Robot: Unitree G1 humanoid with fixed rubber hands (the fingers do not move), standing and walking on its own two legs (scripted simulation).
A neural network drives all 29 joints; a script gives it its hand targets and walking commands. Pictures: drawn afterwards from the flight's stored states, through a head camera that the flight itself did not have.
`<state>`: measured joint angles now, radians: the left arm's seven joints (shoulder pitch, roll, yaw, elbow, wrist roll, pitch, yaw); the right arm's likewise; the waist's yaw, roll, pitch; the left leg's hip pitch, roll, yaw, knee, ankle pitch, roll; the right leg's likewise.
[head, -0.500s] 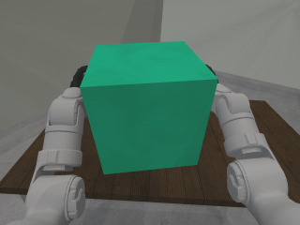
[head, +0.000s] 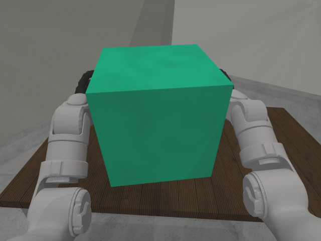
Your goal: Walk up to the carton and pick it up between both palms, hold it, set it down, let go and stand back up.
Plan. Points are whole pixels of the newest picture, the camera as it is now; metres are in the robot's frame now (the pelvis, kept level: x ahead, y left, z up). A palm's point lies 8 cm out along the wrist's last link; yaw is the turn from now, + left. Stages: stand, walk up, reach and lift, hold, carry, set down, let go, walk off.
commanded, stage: hold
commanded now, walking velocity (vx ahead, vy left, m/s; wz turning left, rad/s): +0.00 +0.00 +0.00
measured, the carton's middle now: (156, 111) +0.38 +0.01 +0.23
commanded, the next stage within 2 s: none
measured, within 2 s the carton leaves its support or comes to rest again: neither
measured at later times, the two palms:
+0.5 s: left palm (83, 100) +0.37 +0.18 +0.26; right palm (224, 97) +0.38 -0.15 +0.27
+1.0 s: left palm (83, 100) +0.37 +0.18 +0.26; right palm (224, 97) +0.38 -0.15 +0.27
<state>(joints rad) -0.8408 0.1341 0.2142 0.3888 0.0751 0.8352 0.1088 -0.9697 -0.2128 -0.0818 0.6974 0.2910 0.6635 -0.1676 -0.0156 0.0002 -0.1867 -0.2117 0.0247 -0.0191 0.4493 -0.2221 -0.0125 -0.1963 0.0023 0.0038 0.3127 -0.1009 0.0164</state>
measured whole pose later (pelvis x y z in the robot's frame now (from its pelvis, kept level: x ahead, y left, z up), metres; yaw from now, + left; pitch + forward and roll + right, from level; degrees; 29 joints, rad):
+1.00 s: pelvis +0.00 +0.00 +0.00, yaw +0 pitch -1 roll -2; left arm -0.84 0.13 0.21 0.39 0.08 0.84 0.11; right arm -0.97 -0.21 -0.08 0.70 0.29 0.66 -0.17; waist -0.02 0.00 -0.19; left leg -0.21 0.02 -0.02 0.45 -0.22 -0.01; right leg -0.20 0.00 0.01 0.31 -0.10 0.02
